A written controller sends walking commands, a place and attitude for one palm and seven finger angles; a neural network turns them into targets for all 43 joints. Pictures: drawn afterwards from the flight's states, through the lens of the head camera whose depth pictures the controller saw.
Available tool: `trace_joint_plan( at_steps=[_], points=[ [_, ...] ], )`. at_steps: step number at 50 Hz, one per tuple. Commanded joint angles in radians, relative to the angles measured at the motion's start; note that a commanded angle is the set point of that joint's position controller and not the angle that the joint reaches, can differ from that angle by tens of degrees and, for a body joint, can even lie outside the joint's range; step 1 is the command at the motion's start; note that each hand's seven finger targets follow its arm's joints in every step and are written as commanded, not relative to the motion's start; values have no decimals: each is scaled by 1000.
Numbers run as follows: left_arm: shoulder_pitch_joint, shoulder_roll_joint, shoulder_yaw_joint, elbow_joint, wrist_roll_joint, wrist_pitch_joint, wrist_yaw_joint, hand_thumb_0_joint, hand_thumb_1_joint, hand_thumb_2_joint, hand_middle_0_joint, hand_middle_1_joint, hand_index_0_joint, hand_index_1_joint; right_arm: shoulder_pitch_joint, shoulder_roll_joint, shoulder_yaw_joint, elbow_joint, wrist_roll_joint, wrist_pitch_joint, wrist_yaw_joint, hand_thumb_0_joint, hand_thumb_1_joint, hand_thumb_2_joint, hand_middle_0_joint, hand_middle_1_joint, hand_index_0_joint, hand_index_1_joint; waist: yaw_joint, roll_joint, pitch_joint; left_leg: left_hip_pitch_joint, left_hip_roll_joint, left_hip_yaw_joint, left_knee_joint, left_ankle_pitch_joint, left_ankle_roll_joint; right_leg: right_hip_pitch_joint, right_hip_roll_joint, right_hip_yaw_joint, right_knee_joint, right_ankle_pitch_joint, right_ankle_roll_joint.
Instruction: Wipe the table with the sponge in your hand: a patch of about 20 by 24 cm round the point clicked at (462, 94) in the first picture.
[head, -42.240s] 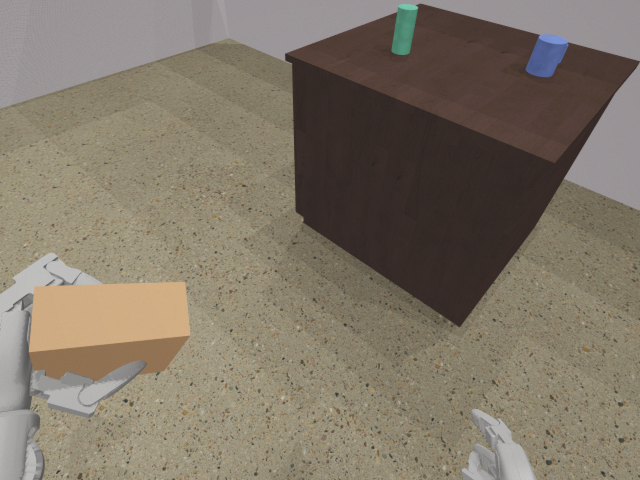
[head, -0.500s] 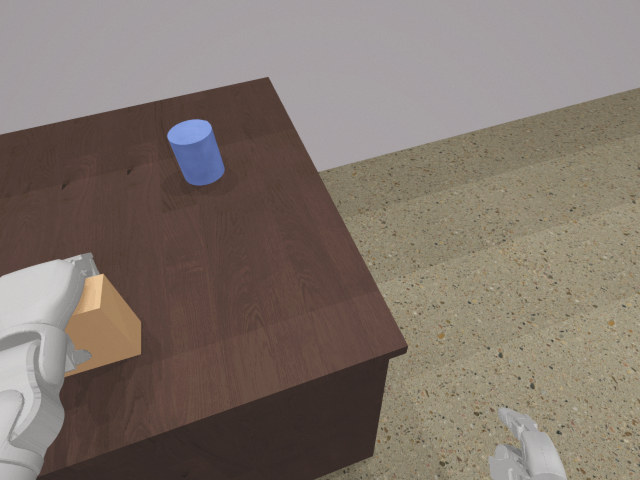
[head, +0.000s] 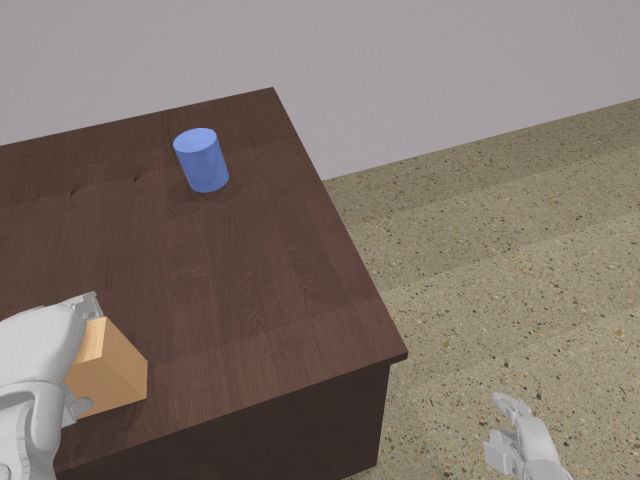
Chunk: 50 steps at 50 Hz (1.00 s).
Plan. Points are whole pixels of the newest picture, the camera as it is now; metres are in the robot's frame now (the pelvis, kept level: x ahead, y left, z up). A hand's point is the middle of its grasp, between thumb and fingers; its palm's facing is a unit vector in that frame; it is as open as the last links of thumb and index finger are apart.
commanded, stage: wipe back along the first lane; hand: left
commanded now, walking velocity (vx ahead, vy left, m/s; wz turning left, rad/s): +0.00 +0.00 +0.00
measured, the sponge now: (79, 382) +0.18 +0.34 +0.04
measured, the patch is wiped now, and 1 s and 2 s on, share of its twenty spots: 1.00 1.00 1.00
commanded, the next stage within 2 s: lift the sponge slowly off the table in 0.20 s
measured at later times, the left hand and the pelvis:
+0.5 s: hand (64, 392) +0.16 +0.31 +0.08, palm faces -0.01 -0.05 -1.00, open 9.7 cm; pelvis -0.01 +0.00 +0.00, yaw +0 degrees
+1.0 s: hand (61, 392) +0.15 +0.30 +0.09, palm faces +0.00 -0.08 -1.00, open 9.7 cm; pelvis -0.01 -0.01 +0.00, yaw +0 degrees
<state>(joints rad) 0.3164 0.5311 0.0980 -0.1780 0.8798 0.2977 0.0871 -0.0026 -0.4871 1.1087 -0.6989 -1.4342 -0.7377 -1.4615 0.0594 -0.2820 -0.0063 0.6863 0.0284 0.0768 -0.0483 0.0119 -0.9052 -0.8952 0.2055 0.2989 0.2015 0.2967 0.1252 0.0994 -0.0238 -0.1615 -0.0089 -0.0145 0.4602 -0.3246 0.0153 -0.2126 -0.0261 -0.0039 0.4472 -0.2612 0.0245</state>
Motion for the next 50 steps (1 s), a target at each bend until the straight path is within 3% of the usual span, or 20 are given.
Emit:
trace_joint_plan(
  at_steps=[1,5,10,13,14,18,19,23,24,28,29,37,38,39,43,44,47,48,49,50],
  points=[
    [54,129,60,-111,-35,8,-5,0,100,1300,-1200,-1600,-1200,-1600,-148,-115,-39,-158,-1,-47,-10,0,-900,-900,200,300,200,300,10,-109,-118,-35,-18,-4,-47,445,5,157,51,-20,-10,348,-68],
    [85,132,73,-126,-39,11,2,0,100,1300,-1200,-1600,-1200,-1600,-153,-111,-36,-160,-1,-48,-13,0,-900,-900,200,300,200,300,16,-134,-115,-36,-19,-4,-46,422,9,163,51,-14,-11,340,-68],
    [96,98,38,-158,-37,21,3,0,100,1300,-1200,-1600,-1200,-1600,-166,-106,-33,-164,-1,-49,-13,0,-900,-900,200,300,200,300,13,-103,-83,-39,-16,-5,-62,376,8,141,54,-17,-23,274,-68],
    [126,141,81,-166,-33,27,7,0,100,1300,-1200,-1600,-1200,-1600,-180,-111,-34,-165,-2,-51,-16,0,-900,-900,200,300,200,300,25,-107,-89,-34,-18,-8,-59,355,9,149,58,9,-26,267,-71],
    [119,77,20,-170,-35,29,2,0,100,1300,-1200,-1600,-1200,-1600,-178,-101,-28,-171,-1,-52,-15,0,-900,-900,200,300,200,300,13,-113,-80,-41,-19,1,-60,355,11,148,51,-14,-23,263,-65],
    [77,161,85,-215,-21,31,8,0,100,1300,-1200,-1600,-1200,-1600,-192,-111,-33,-169,-6,-52,-20,0,-900,-900,200,300,200,300,25,-85,-100,-23,-20,-10,-62,363,12,158,58,15,-27,269,-73],
    [78,117,48,-215,-25,30,6,0,100,1300,-1200,-1600,-1200,-1600,-181,-100,-28,-173,-6,-55,-19,0,-900,-900,200,300,200,300,19,-104,-108,-22,-23,-2,-58,372,16,169,50,-6,-23,279,-68],
    [70,169,89,-259,-23,33,5,0,100,1300,-1200,-1600,-1200,-1600,-197,-105,-30,-174,-9,-54,-22,0,-900,-900,200,300,200,300,27,-66,-89,-9,-22,-10,-67,364,15,163,60,15,-36,261,-73],
    [50,140,58,-252,-24,33,3,0,100,1300,-1200,-1600,-1200,-1600,-188,-97,-24,-170,-8,-54,-23,0,-900,-900,200,300,200,300,16,-77,-87,-11,-22,-3,-67,365,18,164,53,-7,-35,258,-69],
    [24,205,113,-280,-18,31,3,0,100,1300,-1200,-1600,-1200,-1600,-205,-105,-25,-172,-11,-49,-29,0,-900,-900,200,300,200,300,28,-60,-83,4,-22,-13,-76,360,16,170,61,20,-49,245,-75],
    [3,175,82,-282,-16,30,1,0,100,1300,-1200,-1600,-1200,-1600,-197,-99,-23,-172,-10,-51,-28,0,-900,-900,200,300,200,300,19,-59,-87,1,-24,-5,-76,365,17,174,54,-2,-45,241,-71],
    [-42,237,122,-298,-6,40,-7,0,100,1300,-1200,-1600,-1200,-1600,-201,-103,-22,-165,-16,-42,-35,0,-900,-900,200,300,200,300,25,-44,-88,30,-27,-7,-91,378,18,199,57,0,-64,245,-74],
    [-65,249,126,-325,-2,46,-10,0,100,1300,-1200,-1600,-1200,-1600,-226,-104,-15,-173,-13,-42,-35,0,-900,-900,200,300,200,300,24,-13,-88,39,-27,-14,-91,369,17,190,65,24,-72,231,-81],
    [-80,220,101,-336,-4,41,-10,0,100,1300,-1200,-1600,-1200,-1600,-212,-95,-14,-175,-15,-45,-34,0,-900,-900,200,300,200,300,19,-21,-108,41,-28,-5,-88,389,19,207,57,-1,-62,250,-76],
    [-72,269,146,-371,-1,47,-13,0,100,1300,-1200,-1600,-1200,-1600,-231,-100,-11,-180,-14,-37,-31,0,-900,-900,200,300,200,300,28,5,-102,54,-25,-17,-96,407,15,213,68,24,-72,262,-85],
    [-80,245,123,-373,-4,44,-13,0,100,1300,-1200,-1600,-1200,-1600,-219,-94,-10,-182,-15,-40,-31,0,-900,-900,200,300,200,300,22,-4,-106,51,-26,-8,-94,411,17,221,59,1,-66,265,-79],
    [-95,283,154,-355,-4,48,-16,0,100,1300,-1200,-1600,-1200,-1600,-216,-101,-14,-176,-16,-30,-35,0,-900,-900,200,300,200,300,25,-15,-101,56,-27,-9,-100,410,16,225,59,5,-76,268,-79],
    [-101,312,180,-368,-1,59,-14,0,100,1300,-1200,-1600,-1200,-1600,-239,-102,-8,-181,-11,-31,-34,0,-900,-900,200,300,200,300,30,13,-91,57,-26,-17,-101,400,15,217,69,31,-82,249,-87],
    [-131,264,132,-366,-3,58,-17,0,100,1300,-1200,-1600,-1200,-1600,-229,-95,-4,-181,-11,-32,-34,0,-900,-900,200,300,200,300,17,5,-97,56,-26,-8,-102,405,15,221,59,0,-76,250,-81],
    [-119,282,152,-359,-6,55,-19,0,100,1300,-1200,-1600,-1200,-1600,-218,-100,-9,-175,-12,-33,-35,0,-900,-900,200,300,200,300,21,-9,-103,63,-26,-10,-101,412,16,223,62,5,-80,258,-80]
  ],
)
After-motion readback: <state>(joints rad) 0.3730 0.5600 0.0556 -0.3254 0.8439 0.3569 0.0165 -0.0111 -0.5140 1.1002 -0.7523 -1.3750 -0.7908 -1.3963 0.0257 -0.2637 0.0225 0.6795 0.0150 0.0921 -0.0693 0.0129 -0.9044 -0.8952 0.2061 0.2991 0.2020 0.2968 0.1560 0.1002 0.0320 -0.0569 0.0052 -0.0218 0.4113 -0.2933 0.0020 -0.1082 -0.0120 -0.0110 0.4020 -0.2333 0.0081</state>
